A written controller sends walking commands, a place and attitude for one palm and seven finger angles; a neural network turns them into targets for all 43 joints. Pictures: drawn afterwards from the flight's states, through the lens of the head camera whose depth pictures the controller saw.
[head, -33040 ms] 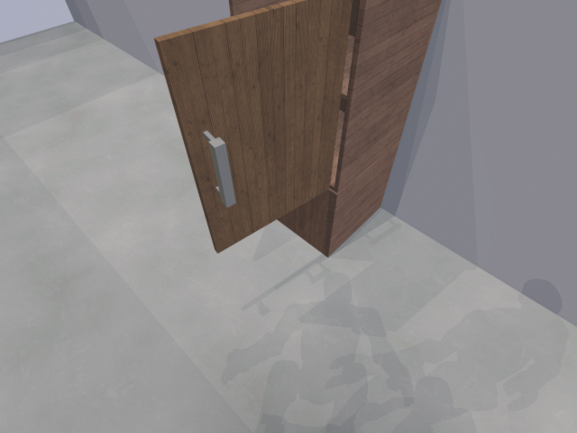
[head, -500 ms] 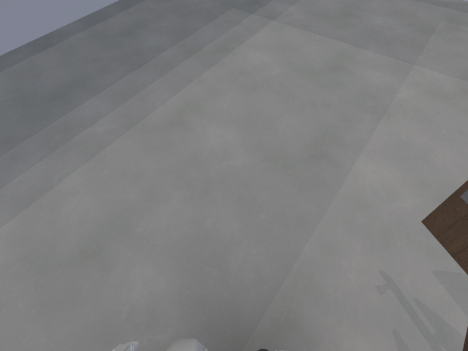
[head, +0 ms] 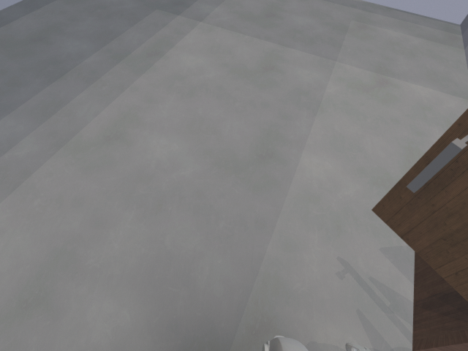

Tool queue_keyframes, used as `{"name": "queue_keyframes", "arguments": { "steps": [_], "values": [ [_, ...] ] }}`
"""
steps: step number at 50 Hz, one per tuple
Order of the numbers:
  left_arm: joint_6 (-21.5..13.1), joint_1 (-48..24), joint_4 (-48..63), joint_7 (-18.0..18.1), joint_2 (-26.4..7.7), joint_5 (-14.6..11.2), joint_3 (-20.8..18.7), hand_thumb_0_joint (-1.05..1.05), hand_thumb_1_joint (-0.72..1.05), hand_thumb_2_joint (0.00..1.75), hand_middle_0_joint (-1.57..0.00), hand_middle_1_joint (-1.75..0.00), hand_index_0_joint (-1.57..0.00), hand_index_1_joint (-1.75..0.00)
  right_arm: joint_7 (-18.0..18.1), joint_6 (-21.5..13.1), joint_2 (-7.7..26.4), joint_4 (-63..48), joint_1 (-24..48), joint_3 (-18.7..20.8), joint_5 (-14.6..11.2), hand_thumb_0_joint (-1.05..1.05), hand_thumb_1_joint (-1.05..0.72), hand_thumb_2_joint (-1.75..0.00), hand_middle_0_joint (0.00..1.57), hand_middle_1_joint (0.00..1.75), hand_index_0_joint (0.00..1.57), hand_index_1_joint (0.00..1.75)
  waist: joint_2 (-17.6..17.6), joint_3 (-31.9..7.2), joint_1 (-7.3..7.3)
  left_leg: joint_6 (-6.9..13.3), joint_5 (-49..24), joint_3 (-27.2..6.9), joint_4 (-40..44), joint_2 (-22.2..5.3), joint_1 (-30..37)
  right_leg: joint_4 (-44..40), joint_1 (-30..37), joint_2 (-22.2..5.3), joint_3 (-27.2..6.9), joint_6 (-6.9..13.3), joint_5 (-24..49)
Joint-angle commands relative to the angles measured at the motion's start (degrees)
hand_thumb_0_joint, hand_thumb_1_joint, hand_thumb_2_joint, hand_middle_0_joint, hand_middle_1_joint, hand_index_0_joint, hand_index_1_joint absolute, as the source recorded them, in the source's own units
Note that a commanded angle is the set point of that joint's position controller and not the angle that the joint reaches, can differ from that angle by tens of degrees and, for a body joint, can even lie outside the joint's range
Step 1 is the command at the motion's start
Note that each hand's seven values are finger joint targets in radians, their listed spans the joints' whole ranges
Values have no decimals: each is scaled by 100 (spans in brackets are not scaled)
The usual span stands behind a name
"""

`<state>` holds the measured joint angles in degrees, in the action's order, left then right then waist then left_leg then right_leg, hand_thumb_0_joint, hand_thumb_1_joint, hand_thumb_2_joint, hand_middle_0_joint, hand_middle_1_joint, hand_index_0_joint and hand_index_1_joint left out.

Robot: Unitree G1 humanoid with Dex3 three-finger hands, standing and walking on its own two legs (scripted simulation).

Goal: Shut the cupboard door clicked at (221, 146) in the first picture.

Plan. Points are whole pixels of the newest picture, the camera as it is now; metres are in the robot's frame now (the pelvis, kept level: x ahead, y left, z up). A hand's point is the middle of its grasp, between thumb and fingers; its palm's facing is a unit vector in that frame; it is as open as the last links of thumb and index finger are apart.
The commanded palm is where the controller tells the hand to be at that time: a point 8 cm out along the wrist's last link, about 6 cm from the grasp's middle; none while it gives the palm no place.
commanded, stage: turn to face it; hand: left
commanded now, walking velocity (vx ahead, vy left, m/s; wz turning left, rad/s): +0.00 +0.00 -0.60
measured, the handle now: (438, 164) +0.57 -0.45 -0.04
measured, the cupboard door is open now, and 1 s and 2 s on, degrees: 57 57 57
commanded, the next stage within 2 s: take the last steps up to it in 1.38 s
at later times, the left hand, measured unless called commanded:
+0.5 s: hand (165, 321) +0.18 +0.15 -0.18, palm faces -0.30 -0.93 -0.20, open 7.4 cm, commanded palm none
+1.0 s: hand (207, 290) +0.25 +0.07 -0.16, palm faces -0.57 -0.78 -0.27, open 7.4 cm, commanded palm none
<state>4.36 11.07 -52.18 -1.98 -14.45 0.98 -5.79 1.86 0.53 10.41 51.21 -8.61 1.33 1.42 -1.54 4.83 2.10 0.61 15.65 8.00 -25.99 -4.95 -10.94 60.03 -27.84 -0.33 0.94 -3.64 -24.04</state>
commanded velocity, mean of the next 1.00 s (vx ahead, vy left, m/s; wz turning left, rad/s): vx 0.00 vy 0.00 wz -0.58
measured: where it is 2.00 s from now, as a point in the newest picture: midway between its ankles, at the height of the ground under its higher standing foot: outside the picture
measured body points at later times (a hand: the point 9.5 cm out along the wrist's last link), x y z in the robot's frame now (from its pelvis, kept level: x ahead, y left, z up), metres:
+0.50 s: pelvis +0.04 -0.01 -0.01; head +0.09 -0.01 +0.43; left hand +0.20 +0.20 -0.16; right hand +0.03 -0.29 -0.14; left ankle +0.09 +0.10 -0.74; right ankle +0.00 -0.15 -0.74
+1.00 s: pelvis +0.04 -0.03 -0.02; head +0.07 -0.08 +0.43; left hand +0.28 +0.11 -0.14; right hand -0.08 -0.28 -0.17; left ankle +0.09 +0.10 -0.69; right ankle -0.03 -0.12 -0.74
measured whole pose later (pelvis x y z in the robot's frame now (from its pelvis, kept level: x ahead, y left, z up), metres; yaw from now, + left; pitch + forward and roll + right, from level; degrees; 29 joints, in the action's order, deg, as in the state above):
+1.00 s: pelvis +0.04 -0.03 -0.02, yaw -36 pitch +1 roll -1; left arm 1.8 8.2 -50.1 -0.8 -12.4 0.8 -3.0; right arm 1.2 4.1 15.5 53.9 -11.6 3.4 0.5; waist 3.5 6.0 -1.0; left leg -4.7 29.4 4.3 -59.8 -6.4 -25.0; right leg 33.0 -16.0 0.7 2.3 1.6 -17.8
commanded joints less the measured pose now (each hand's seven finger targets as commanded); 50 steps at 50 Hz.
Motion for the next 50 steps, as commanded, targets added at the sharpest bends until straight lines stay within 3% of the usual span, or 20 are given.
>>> {"name": "queue_keyframes", "arguments": {
  "steps": [1,5,7,8,9,10,11,15,21,24,26,28,30,41,43,44,45,46,47,50],
  "values": [
    [-130,-445,601,-31,-191,25,13,0,90,90,-20,-30,-20,-30,43,-76,1246,-185,-548,363,32,0,-90,-90,20,30,20,30,1338,-646,-406,635,-3494,-335,333,-1409,1015,-980,-82,-147,301,34,63],
    [-185,-371,640,-27,-293,27,36,0,90,90,-20,-30,-20,-30,-13,-27,1430,-194,-430,456,28,0,-90,-90,20,30,20,30,1531,-655,-363,456,-3314,-129,-88,-1528,790,-2068,676,-16,543,222,297],
    [-253,198,490,-9,-505,41,-16,0,90,90,-20,-30,-20,-30,-50,-12,1494,-252,-277,473,-23,0,-90,-90,20,30,20,30,1069,-842,-1,90,-2675,171,-961,-1304,175,-3290,1859,-8,552,364,1524],
    [-320,634,376,60,-993,79,-97,0,90,90,-20,-30,-20,-30,-109,-6,1243,-346,-284,443,-82,0,-90,-90,20,30,20,30,-30,-1167,197,-232,-1558,459,-2024,-884,-768,-3613,2990,-820,-415,686,2801],
    [-371,988,265,138,-1509,77,-193,0,90,90,-20,-30,-20,-30,-108,3,819,-633,57,307,-90,0,-90,-90,20,30,20,30,-1489,-1056,388,-507,2069,370,-3397,45,-2296,-3682,3477,-2108,-2140,1408,5251],
    [-342,1107,244,213,-1608,-6,-180,0,90,90,-20,-30,-20,-30,-27,95,920,-732,257,254,-92,0,-90,-90,20,30,20,30,-1047,-1023,444,-475,2266,-565,-4099,-19,-2487,-3685,3092,-2344,-2297,1781,5471],
    [-343,788,323,275,-1501,23,-207,0,90,90,-20,-30,-20,-30,13,88,894,-711,248,250,-100,0,-90,-90,20,30,20,30,-1454,-1026,274,-494,2041,-826,-4403,-63,-2831,-3745,3100,-2116,-2462,1842,4883],
    [-318,-223,667,292,-1048,32,-42,0,90,90,-20,-30,-20,-30,-65,127,926,-411,-134,242,-64,0,-90,-90,20,30,20,30,-633,-953,-203,-604,913,-751,-3758,-136,-1928,-3765,2014,-1384,-1348,1449,3615],
    [-275,-283,647,220,-1203,70,-103,0,90,90,-20,-30,-20,-30,-75,71,826,-440,-333,222,-97,0,-90,-90,20,30,20,30,-788,-812,-214,-566,773,-528,-1875,203,-1255,-3697,1668,-1173,-1708,1401,2984],
    [-212,-539,688,211,-1057,2,-92,0,90,90,-20,-30,-20,-30,-35,-34,927,-254,-963,232,-101,0,-90,-90,20,30,20,30,-513,-904,-525,-504,-365,-509,-82,254,37,-3153,977,-830,-1683,937,2401],
    [-159,-238,856,124,-444,-85,32,0,90,90,-20,-30,-20,-30,3,-114,1856,-323,-1116,375,27,0,-90,-90,20,30,20,30,2104,-933,-467,408,-1107,-2734,1067,-1930,774,-1112,-393,450,-359,266,-812],
    [-157,-479,820,86,-652,29,-9,0,90,90,-20,-30,-20,-30,58,-139,1699,-349,-934,320,49,0,-90,-90,20,30,20,30,1590,-776,-428,819,-1697,-2770,995,-2178,221,636,-468,97,-530,187,-1035],
    [-152,-381,669,3,-543,5,-43,0,90,90,-20,-30,-20,-30,62,-138,1404,-474,-534,254,57,0,-90,-90,20,30,20,30,1136,-638,-240,673,-2427,-1570,754,-1629,306,882,-463,-63,-316,68,-457],
    [-165,-531,696,-33,-294,-2,63,0,90,90,-20,-30,-20,-30,-40,-31,1505,-169,-728,434,23,0,-90,-90,20,30,20,30,1517,-751,-408,445,-2639,-172,63,-1630,551,-2151,866,15,526,242,183],
    [-223,-26,536,7,-525,19,21,0,90,90,-20,-30,-20,-30,-81,-6,1474,-211,-590,452,-31,0,-90,-90,20,30,20,30,1101,-861,-135,70,-1959,100,-673,-1398,-75,-3434,1984,-24,477,382,1352],
    [-287,402,417,65,-960,59,-72,0,90,90,-20,-30,-20,-30,-114,0,1220,-306,-525,414,-80,0,-90,-90,20,30,20,30,-20,-1089,87,-267,-780,450,-1614,-975,-925,-3879,2944,-881,-514,675,2401],
    [-337,711,306,146,-1475,59,-156,0,90,90,-20,-30,-20,-30,-124,19,814,-607,-134,282,-86,0,-90,-90,20,30,20,30,-1504,-896,278,-534,2140,375,-2893,-86,-2369,-3957,3246,-2088,-2139,1314,4495],
    [-321,939,256,208,-1560,-15,-146,0,90,90,-20,-30,-20,-30,-45,110,933,-701,142,249,-75,0,-90,-90,20,30,20,30,-1118,-804,379,-510,2234,-463,-3713,-51,-2549,-3899,2892,-2246,-2264,1667,5174],
    [-345,651,274,274,-1452,9,-180,0,90,90,-20,-30,-20,-30,9,125,885,-604,-14,260,-88,0,-90,-90,20,30,20,30,-1708,-941,144,-526,2021,-762,-4132,-64,-2836,-3933,2953,-2043,-2400,1717,4770],
    [-335,-140,528,288,-923,-17,-14,0,90,90,-20,-30,-20,-30,-66,147,928,-300,-222,267,-59,0,-90,-90,20,30,20,30,-701,-889,-221,-611,794,-787,-4045,-176,-2287,-3860,2327,-1323,-1270,1424,3801]
  ]
}}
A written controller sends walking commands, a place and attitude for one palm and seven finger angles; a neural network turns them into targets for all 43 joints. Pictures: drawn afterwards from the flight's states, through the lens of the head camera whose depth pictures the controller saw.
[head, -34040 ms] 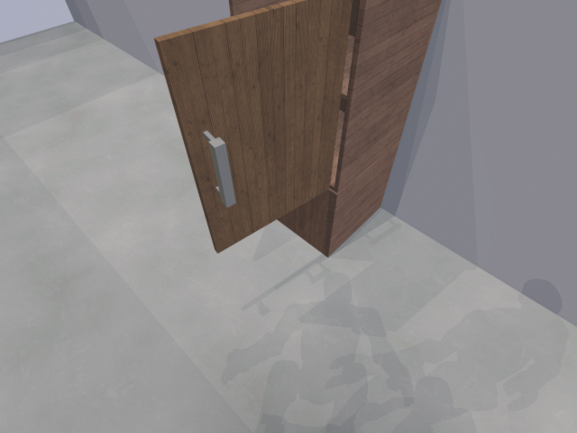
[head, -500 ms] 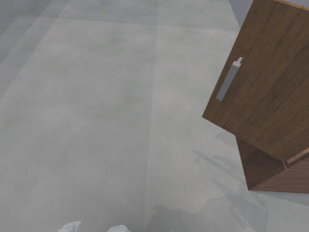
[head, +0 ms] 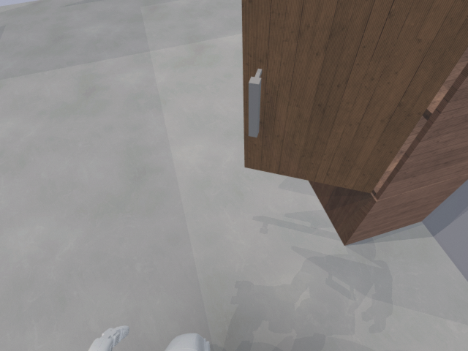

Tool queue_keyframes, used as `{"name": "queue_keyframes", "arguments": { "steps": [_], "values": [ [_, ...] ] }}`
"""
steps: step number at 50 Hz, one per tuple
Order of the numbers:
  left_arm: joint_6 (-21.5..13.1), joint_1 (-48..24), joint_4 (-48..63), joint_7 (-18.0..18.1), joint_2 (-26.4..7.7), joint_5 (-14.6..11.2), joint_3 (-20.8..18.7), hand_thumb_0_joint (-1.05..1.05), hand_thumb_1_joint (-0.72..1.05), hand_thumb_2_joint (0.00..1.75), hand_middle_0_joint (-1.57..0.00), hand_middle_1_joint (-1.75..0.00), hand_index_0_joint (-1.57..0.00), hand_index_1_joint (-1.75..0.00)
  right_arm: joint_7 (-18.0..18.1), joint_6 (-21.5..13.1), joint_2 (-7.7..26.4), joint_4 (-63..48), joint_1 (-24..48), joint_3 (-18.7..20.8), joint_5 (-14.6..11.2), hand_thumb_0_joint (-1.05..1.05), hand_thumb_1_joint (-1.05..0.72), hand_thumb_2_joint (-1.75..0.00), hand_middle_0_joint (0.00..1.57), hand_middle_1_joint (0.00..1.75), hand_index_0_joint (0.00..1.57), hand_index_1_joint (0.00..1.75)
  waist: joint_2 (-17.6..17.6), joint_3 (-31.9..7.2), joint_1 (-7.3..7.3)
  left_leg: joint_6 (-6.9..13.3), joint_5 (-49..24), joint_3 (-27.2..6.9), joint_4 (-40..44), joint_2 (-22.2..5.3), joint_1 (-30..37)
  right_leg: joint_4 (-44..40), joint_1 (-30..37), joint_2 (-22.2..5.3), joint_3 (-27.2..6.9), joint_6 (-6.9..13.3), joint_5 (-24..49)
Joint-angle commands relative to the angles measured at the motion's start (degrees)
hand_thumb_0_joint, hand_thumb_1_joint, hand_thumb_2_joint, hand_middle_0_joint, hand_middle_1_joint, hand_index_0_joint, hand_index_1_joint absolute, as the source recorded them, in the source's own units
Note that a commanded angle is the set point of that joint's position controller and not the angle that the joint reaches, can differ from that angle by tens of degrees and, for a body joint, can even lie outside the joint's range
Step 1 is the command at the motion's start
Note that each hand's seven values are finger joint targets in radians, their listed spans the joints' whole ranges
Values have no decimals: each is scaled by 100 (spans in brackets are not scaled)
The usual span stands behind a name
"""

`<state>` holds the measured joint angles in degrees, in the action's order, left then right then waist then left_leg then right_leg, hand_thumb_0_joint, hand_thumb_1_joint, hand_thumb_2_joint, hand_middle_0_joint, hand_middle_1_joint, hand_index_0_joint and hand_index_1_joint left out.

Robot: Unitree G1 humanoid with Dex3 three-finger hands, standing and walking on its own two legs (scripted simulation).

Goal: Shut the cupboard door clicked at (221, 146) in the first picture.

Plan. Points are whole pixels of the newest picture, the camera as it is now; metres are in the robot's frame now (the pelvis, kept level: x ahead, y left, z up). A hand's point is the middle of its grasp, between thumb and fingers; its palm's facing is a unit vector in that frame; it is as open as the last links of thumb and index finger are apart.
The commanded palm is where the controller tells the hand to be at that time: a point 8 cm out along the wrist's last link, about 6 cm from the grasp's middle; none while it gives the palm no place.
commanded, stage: turn to face it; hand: left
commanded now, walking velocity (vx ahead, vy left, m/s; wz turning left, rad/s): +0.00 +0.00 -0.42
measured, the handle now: (256, 104) +0.68 -0.02 -0.02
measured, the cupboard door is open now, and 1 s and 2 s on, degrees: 57 57 57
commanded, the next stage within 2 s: take the last steps up to it in 0.38 s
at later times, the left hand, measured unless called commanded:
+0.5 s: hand out of the picture +0.13 +0.22 -0.16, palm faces -0.16 -0.97 -0.18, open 7.4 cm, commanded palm none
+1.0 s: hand out of the picture +0.11 +0.14 -0.17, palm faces -0.23 -0.96 -0.14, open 7.3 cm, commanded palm none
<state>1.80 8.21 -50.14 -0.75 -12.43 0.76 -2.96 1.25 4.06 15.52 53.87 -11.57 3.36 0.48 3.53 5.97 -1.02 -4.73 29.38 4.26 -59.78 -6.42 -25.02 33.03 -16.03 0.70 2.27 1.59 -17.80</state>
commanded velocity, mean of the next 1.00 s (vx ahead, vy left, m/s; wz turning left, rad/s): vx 0.13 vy -0.03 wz -0.19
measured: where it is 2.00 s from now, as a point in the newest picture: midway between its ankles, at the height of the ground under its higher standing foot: outside the picture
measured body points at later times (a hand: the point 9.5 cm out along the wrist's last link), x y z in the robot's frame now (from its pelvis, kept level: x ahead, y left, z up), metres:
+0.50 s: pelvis +0.02 +0.04 +0.01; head +0.07 +0.06 +0.46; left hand +0.14 +0.27 -0.14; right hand +0.03 -0.21 -0.12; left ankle +0.04 +0.13 -0.73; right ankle -0.05 -0.10 -0.66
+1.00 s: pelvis +0.08 -0.02 +0.01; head +0.11 -0.02 +0.46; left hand +0.12 +0.19 -0.16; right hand +0.04 -0.27 -0.14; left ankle +0.17 +0.07 -0.70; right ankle -0.03 -0.10 -0.73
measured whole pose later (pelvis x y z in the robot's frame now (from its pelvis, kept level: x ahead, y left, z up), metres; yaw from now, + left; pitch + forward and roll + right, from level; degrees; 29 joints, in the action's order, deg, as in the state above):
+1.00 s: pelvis +0.08 -0.02 +0.01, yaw -15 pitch +0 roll -2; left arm -1.5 18.7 -62.2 -0.2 -8.6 1.1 -1.7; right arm -0.6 0.7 11.4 58.8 -14.4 2.9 1.3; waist 0.1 2.4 -1.0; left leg -2.3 16.9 4.6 -43.5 -5.2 -27.2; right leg 19.1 -1.2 2.5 3.5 2.1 -18.3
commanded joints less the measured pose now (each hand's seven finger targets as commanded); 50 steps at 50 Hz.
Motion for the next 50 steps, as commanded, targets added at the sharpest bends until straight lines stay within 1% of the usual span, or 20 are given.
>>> {"name": "queue_keyframes", "arguments": {
  "steps": [1,9,12,13,14,15,16,19,24,28,32,33,34,35,36,37,38,40,42,50],
  "values": [
    [-96,100,343,163,-1093,23,-277,0,90,90,-20,-30,-20,-30,-16,-179,386,-539,23,64,45,0,-90,-90,20,30,20,30,-1173,-917,56,-81,-690,-388,-512,19,-678,-1253,835,-1392,-1378,887,2886],
    [-68,263,217,129,-1215,95,-342,0,90,90,-20,-30,-20,-30,-10,-263,235,-610,109,20,9,0,-90,-90,20,30,20,30,-1089,-791,148,34,-548,-245,1463,352,52,-1241,600,-1334,-1917,1002,2217],
    [-29,118,177,136,-1118,31,-332,0,90,90,-20,-30,-20,-30,49,-354,249,-444,-373,-3,-5,0,-90,-90,20,30,20,30,-1073,-906,-86,117,-1591,-208,3116,477,1205,-751,154,-1050,-1915,613,2204],
    [-9,115,192,130,-923,7,-294,0,90,90,-20,-30,-20,-30,55,-412,402,-367,-573,16,3,0,-90,-90,20,30,20,30,-560,-996,-145,207,-2032,-479,3820,149,1823,-344,-220,-728,-1623,336,1669],
    [14,362,256,98,-604,-42,-241,0,90,90,-20,-30,-20,-30,72,-467,882,-380,-664,73,86,0,-90,-90,20,30,20,30,801,-1127,-68,665,-3062,-1645,4034,-974,2298,519,-884,34,-992,-4,256],
    [13,358,322,77,-544,-28,-202,0,90,90,-20,-30,-20,-30,108,-430,1121,-444,-681,98,116,0,-90,-90,20,30,20,30,1327,-966,-79,1251,-3935,-2260,4201,-1824,2107,1573,-1192,232,-421,-208,-1585],
    [86,203,244,103,-644,31,-223,0,90,90,-20,-30,-20,-30,161,-442,1041,-378,-690,82,144,0,-90,-90,20,30,20,30,1473,-958,-163,1307,-4155,-2266,4254,-1820,1838,2438,-1198,118,-727,-275,-1696],
    [83,268,64,13,-566,31,-266,0,90,90,-20,-30,-20,-30,186,-466,638,-484,-260,-29,145,0,-90,-90,20,30,20,30,534,-790,112,1308,-4647,-1231,4042,-1232,1826,3120,-1329,-86,-586,-373,-1010],
    [123,103,-15,-7,-351,23,-179,0,90,90,-20,-30,-20,-30,169,-454,550,-192,-566,0,115,0,-90,-90,20,30,20,30,548,-878,-8,1290,-4729,-672,3979,-1053,2130,2199,-1037,-151,-272,-425,-750],
    [93,-148,7,-65,-285,56,-107,0,90,90,-20,-30,-20,-30,100,-413,666,15,-819,101,169,0,-90,-90,20,30,20,30,670,-756,-209,1302,-2655,-905,4236,-1255,1953,1151,-650,-110,53,-289,-946],
    [27,258,-197,-140,-320,69,-135,0,90,90,-20,-30,-20,-30,61,-405,812,140,-643,158,149,0,-90,-90,20,30,20,30,510,-618,25,1038,-786,-810,4094,-1152,1174,-456,507,33,311,-130,-119],
    [-31,491,-309,-122,-460,78,-173,0,90,90,-20,-30,-20,-30,32,-422,657,189,-636,144,110,0,-90,-90,20,30,20,30,119,-601,146,858,-724,-574,3706,-885,686,-1187,1235,-36,142,-50,135],
    [-104,929,-436,-69,-784,99,-255,0,90,90,-20,-30,-20,-30,5,-445,419,103,-516,80,67,0,-90,-90,20,30,20,30,-739,-668,377,569,-198,36,2817,-417,-216,-1731,2085,-804,-763,250,-498],
    [-130,1295,-570,6,-1257,112,-341,0,90,90,-20,-30,-20,-30,-32,-468,42,-162,-128,-24,52,0,-90,-90,20,30,20,30,-2019,-448,598,275,746,575,1397,350,-1381,-2305,2347,-1942,-2444,872,-934],
    [-145,1442,-562,61,-1294,46,-315,0,90,90,-20,-30,-20,-30,-46,-429,270,-281,238,5,96,0,-90,-90,20,30,20,30,-1524,-230,718,323,608,-45,437,275,-1562,-2492,1695,-2264,-2743,1252,-1187],
    [-202,1211,-596,94,-1120,53,-306,0,90,90,-20,-30,-20,-30,-42,-408,248,-203,263,42,92,0,-90,-90,20,30,20,30,-1769,38,524,330,217,-256,-32,203,-1748,-2611,1430,-2068,-2832,1312,-1207],
    [-233,1027,-583,131,-817,37,-237,0,90,90,-20,-30,-20,-30,-75,-412,272,-118,126,59,109,0,-90,-90,20,30,20,30,-1509,192,368,339,-181,-360,-169,31,-1718,-2548,1292,-1941,-2377,1281,-1135],
    [-338,685,-513,124,-579,38,-136,0,90,90,-20,-30,-20,-30,-145,-419,102,76,-211,42,138,0,-90,-90,20,30,20,30,-997,91,43,226,-842,-214,-31,-3,-1245,-2349,1011,-1479,-1270,1053,125],
    [-435,741,-593,122,-492,23,-85,0,90,90,-20,-30,-20,-30,-162,-412,-21,145,-333,15,133,0,-90,-90,20,30,20,30,-978,7,-33,162,-1148,-86,304,3,-939,-2284,911,-1361,-862,990,1059],
    [-447,1044,-1053,146,-579,29,-101,0,90,90,-20,-30,-20,-30,-143,-582,-154,149,-297,-56,96,0,-90,-90,20,30,20,30,-827,-169,-68,346,-1617,229,2502,279,301,-1564,1131,-1229,-743,851,2035]
  ]
}}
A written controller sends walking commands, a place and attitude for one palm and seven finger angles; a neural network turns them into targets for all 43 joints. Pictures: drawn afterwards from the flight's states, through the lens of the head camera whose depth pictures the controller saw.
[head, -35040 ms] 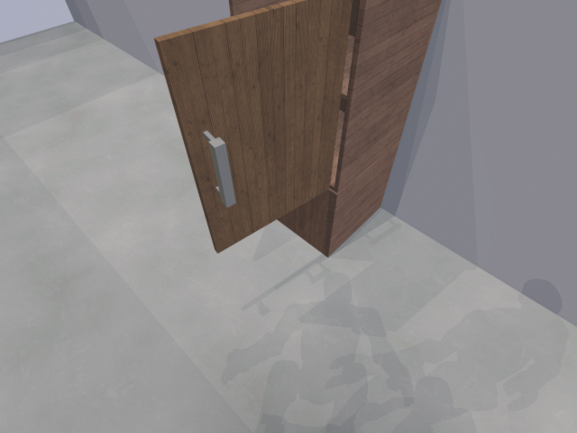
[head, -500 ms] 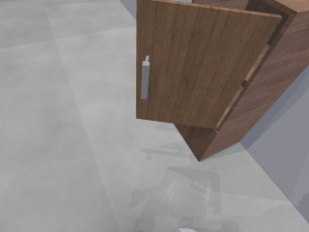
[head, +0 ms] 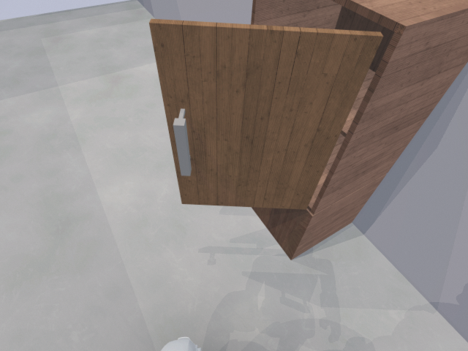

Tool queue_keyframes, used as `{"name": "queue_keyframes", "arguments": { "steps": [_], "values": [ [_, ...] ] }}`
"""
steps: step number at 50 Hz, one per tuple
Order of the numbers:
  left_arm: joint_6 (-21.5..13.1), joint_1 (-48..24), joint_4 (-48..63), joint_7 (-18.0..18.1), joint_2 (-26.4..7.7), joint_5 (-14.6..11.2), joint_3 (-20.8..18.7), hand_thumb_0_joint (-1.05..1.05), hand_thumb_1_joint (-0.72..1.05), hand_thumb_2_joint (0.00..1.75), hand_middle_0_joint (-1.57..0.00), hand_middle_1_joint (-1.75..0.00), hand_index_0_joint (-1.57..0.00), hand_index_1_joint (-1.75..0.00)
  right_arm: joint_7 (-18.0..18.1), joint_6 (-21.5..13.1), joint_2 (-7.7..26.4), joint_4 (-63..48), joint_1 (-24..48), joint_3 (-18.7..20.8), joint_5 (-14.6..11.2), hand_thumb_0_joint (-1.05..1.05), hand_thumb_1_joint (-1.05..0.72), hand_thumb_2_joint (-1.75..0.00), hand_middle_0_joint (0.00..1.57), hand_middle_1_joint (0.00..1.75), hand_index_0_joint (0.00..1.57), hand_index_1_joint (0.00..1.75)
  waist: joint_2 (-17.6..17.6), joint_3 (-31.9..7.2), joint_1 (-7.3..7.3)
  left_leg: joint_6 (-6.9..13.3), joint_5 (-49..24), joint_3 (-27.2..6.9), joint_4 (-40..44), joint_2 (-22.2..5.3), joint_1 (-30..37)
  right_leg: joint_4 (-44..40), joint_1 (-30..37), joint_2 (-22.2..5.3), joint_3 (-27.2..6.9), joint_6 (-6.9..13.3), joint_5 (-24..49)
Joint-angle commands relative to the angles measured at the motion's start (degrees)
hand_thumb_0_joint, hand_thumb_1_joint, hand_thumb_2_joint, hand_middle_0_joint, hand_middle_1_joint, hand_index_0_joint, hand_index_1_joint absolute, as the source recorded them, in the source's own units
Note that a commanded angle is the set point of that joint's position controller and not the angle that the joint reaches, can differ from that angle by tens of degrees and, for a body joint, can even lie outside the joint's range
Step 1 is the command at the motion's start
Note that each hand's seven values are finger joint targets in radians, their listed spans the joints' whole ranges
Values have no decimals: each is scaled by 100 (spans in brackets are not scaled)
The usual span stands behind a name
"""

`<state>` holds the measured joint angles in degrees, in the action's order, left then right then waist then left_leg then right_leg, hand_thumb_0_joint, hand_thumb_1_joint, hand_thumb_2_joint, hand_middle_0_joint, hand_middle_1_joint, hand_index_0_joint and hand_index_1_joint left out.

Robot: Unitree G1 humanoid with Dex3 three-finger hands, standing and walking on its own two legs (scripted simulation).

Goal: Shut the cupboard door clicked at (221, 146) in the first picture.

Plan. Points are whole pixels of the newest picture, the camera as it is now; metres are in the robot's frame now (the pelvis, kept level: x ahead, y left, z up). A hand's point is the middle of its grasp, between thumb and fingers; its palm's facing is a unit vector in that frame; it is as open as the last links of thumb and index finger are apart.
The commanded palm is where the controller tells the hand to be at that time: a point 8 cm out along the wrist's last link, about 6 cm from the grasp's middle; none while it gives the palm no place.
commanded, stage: take the last steps up to it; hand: left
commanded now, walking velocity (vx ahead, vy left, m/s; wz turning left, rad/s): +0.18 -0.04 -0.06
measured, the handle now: (184, 143) +0.58 +0.15 -0.03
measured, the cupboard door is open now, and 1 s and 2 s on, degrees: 57 57 57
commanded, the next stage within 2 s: come to a stop and stand still in 0.12 s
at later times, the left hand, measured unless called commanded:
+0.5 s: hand (160, 328) +0.19 +0.16 -0.17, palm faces -0.04 -0.97 -0.23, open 7.3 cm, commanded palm none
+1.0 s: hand out of the picture +0.12 +0.16 -0.17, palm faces +0.01 -0.97 -0.23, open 7.4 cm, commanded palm none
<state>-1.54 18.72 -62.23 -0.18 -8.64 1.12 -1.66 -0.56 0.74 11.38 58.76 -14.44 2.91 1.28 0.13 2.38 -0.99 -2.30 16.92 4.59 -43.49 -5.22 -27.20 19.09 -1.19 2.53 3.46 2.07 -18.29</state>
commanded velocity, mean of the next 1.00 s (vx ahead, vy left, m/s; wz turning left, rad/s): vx -0.05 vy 0.01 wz -0.01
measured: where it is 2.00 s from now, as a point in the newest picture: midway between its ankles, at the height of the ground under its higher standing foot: outside the picture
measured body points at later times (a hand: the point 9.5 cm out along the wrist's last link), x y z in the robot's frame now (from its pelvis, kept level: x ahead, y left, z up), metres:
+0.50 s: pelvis +0.11 -0.03 -0.01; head +0.14 -0.04 +0.44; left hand +0.19 +0.21 -0.15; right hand +0.10 -0.26 -0.17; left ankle +0.09 +0.10 -0.73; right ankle +0.14 -0.15 -0.74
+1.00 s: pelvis +0.08 -0.03 +0.00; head +0.11 -0.03 +0.45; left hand +0.12 +0.21 -0.16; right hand +0.14 -0.26 -0.16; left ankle +0.09 +0.09 -0.74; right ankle +0.06 -0.14 -0.74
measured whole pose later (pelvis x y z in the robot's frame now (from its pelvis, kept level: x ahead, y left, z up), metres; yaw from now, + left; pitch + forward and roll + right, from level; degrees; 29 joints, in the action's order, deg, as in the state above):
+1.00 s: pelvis +0.08 -0.03 +0.00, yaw -2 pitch +0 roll +1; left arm 1.7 12.7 -60.3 1.5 -11.3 0.7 -1.6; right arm 1.5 1.1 9.0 59.3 -9.8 1.7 0.0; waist -0.8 3.8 0.8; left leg -0.1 14.2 3.7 -27.6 -0.8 -12.6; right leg 27.9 -10.5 0.0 -0.6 0.4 -17.4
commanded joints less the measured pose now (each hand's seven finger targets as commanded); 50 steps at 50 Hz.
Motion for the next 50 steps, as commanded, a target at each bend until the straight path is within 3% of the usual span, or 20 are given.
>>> {"name": "queue_keyframes", "arguments": {
  "steps": [1,2,4,5,7,10,14,18,21,23,28,31,33,35,37,40,43,46,48,50],
  "values": [
    [-100,-66,130,89,-923,-31,-228,0,90,90,-20,-30,-20,-30,71,-295,334,-199,-364,-8,28,0,-90,-90,20,30,20,30,-386,66,-238,127,-708,244,1332,258,1187,291,-570,-1266,-729,676,2169],
    [-87,42,126,84,-771,-52,-202,0,90,90,-20,-30,-20,-30,105,-356,532,-8,-865,26,60,0,-90,-90,20,30,20,30,31,-268,-367,230,-1218,-43,1646,142,2130,1199,-924,-975,-532,491,2216],
    [-51,341,296,73,-441,-61,-129,0,90,90,-20,-30,-20,-30,207,-332,1337,153,-1761,185,134,0,-90,-90,20,30,20,30,1744,-805,-510,1266,-1752,-2704,2470,-2010,3430,3740,-2680,3,103,97,-1722],
    [20,-12,376,96,-551,-3,-136,0,90,90,-20,-30,-20,-30,278,-286,1307,173,-1669,156,107,0,-90,-90,20,30,20,30,1666,-691,-553,1329,-1160,-2927,2828,-2143,2988,4587,-2924,-149,-396,99,-1736],
    [29,-343,394,15,-494,7,-183,0,90,90,-20,-30,-20,-30,282,-288,828,-71,-930,55,77,0,-90,-90,20,30,20,30,863,34,-280,1279,-516,-2216,3080,-1808,1911,4877,-3093,-604,-532,24,-913],
    [125,-170,356,-49,-282,36,-165,0,90,90,-20,-30,-20,-30,273,-353,584,-113,-545,-1,67,0,-90,-90,20,30,20,30,631,-99,10,1072,-950,-1085,3113,-1327,1621,3907,-2547,-688,-316,-110,-469],
    [222,-233,396,11,-159,3,-107,0,90,90,-20,-30,-20,-30,286,-269,575,-124,-237,-38,43,0,-90,-90,20,30,20,30,563,-74,129,1030,-2158,-510,2786,-1063,1252,2342,-1731,-546,-78,-279,43],
    [237,-33,355,87,-524,22,-166,0,90,90,-20,-30,-20,-30,275,-110,548,-45,-54,32,-38,0,-90,-90,20,30,20,30,489,-67,312,678,-1702,-311,2052,-754,1021,824,-818,-477,-33,-306,1161],
    [184,-271,472,148,-1217,55,-193,0,90,90,-20,-30,-20,-30,146,1,154,-46,-434,28,-120,0,-90,-90,20,30,20,30,-394,-73,84,143,429,153,1284,288,957,321,-1117,-1792,-1294,295,2586],
    [133,-499,518,186,-1223,33,-223,0,90,90,-20,-30,-20,-30,196,154,141,8,-535,56,-93,0,-90,-90,20,30,20,30,-1453,-290,54,71,1105,56,381,317,1250,-72,-1277,-2084,-1689,746,3110],
    [185,-567,593,312,-1207,65,-333,0,90,90,-20,-30,-20,-30,238,127,229,-114,-334,63,-142,0,-90,-90,20,30,20,30,-1053,-848,228,14,1458,-372,-273,448,463,680,150,-2179,-1378,1063,5697],
    [236,-792,702,316,-1205,62,-353,0,90,90,-20,-30,-20,-30,235,134,183,-136,-402,40,-133,0,-90,-90,20,30,20,30,-970,-842,104,-11,824,-347,566,440,874,736,-225,-2031,-1219,907,4842],
    [270,-938,717,300,-1086,14,-316,0,90,90,-20,-30,-20,-30,217,93,151,-25,-635,33,-108,0,-90,-90,20,30,20,30,-931,-797,-57,28,-549,-233,1897,394,1733,950,-819,-1671,-974,504,3427],
    [350,-796,860,251,-624,-51,-227,0,90,90,-20,-30,-20,-30,218,-1,679,-191,-381,79,-7,0,-90,-90,20,30,20,30,966,-501,96,567,-2133,-1472,2580,-890,1741,1474,-1628,-648,-317,-161,606],
    [478,-1039,871,242,-635,-13,-227,0,90,90,-20,-30,-20,-30,289,-35,799,-335,16,66,44,0,-90,-90,20,30,20,30,1373,12,43,1066,-2367,-1782,3003,-1278,978,2782,-1735,-339,-462,-270,-1038],
    [445,-766,739,194,-636,-28,-222,0,90,90,-20,-30,-20,-30,354,-69,661,-369,262,-20,36,0,-90,-90,20,30,20,30,1003,-192,234,1187,-3614,-1172,2438,-974,1622,3121,-1891,-325,-606,-244,-824],
    [352,-773,716,169,-573,-29,-123,0,90,90,-20,-30,-20,-30,330,-79,714,-270,93,29,-6,0,-90,-90,20,30,20,30,865,-401,93,1136,-3934,-1002,2226,-890,2302,1990,-1715,-345,-332,-287,-612],
    [240,-276,474,194,-659,-33,-94,0,90,90,-20,-30,-20,-30,286,-76,668,-171,63,47,-101,0,-90,-90,20,30,20,30,416,-609,203,692,-2688,-867,1855,-482,2034,207,-676,-460,-511,-224,1181],
    [164,-478,458,215,-931,-4,-78,0,90,90,-20,-30,-20,-30,215,-59,339,-172,-6,-4,-152,0,-90,-90,20,30,20,30,-97,-180,-23,269,-866,-540,1955,32,1646,7,-924,-1229,-1214,91,1781],
    [90,-495,375,208,-894,-26,-68,0,90,90,-20,-30,-20,-30,213,-26,331,-66,-61,-38,-91,0,-90,-90,20,30,20,30,-790,-384,-73,193,-1101,-416,1930,100,2044,100,-1050,-1135,-1271,171,2172]
  ]
}}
